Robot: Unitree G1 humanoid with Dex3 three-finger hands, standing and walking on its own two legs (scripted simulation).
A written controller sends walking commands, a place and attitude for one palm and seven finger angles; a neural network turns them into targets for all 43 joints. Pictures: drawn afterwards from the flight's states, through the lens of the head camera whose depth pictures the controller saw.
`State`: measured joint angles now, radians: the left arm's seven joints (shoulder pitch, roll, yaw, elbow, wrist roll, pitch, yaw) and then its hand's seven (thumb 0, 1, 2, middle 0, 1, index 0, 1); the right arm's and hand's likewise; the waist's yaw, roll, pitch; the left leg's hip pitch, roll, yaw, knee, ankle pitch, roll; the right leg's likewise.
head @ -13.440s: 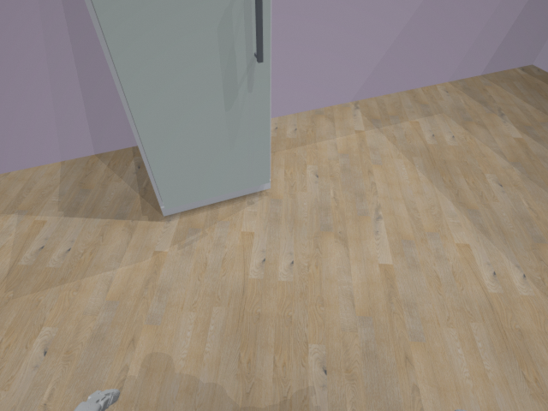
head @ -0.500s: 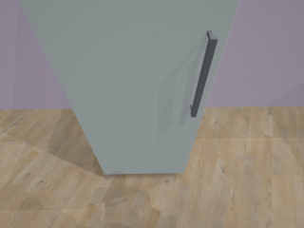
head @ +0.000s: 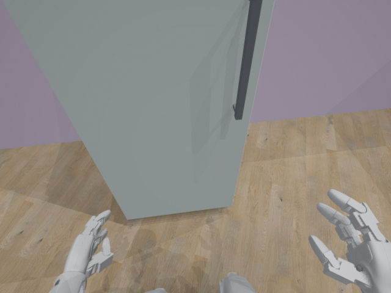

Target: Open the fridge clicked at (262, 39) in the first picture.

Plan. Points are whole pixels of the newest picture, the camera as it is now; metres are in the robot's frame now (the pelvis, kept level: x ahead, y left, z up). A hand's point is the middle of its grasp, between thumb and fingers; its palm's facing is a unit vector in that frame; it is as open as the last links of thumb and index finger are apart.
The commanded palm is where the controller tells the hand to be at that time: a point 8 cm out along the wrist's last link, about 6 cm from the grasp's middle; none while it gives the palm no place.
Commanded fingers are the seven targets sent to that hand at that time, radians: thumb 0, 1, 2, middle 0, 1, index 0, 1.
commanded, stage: raise the hand to about handle height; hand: right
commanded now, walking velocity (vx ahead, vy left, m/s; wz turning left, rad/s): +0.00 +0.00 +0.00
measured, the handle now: (243, 65) +0.57 -0.12 +0.18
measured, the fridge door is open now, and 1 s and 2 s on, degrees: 0 0 0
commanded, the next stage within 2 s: move the hooked fingers beside the handle in 1.54 s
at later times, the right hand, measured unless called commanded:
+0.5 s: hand (333, 195) +0.26 -0.24 +0.11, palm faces -0.10 +0.99 -0.07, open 12.4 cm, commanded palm +0.24 -0.30 +0.14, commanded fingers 0.00 0.36 -0.36 0.29 1.11 0.29 1.11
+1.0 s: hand out of the picture +0.29 -0.30 +0.20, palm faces +0.00 +1.00 -0.09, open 14.0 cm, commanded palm +0.27 -0.34 +0.20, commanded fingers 0.00 0.50 -0.30 0.30 1.20 0.30 1.20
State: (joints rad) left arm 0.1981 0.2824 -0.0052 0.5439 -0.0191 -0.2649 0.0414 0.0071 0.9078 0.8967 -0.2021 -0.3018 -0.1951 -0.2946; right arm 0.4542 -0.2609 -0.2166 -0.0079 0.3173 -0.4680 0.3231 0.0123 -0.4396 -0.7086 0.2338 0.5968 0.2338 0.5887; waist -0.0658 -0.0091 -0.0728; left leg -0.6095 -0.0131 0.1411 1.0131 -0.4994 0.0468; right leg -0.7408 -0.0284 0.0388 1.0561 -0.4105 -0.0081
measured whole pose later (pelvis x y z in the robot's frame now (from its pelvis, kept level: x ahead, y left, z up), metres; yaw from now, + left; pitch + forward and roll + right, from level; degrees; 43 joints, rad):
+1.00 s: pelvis +0.02 -0.02 +0.06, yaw +1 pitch -2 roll +2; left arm 0.23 0.24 -0.10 0.61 -0.05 -0.26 0.10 0.01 0.90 0.90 -0.21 -0.30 -0.20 -0.30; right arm -0.03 -0.46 -0.43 0.16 0.35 -0.03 0.49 -0.01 0.50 -0.31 0.30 1.20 0.30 1.19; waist -0.05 -0.04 -0.01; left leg -0.23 0.00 0.08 0.57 -0.31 0.00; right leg -0.35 0.00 -0.02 0.64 -0.26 -0.04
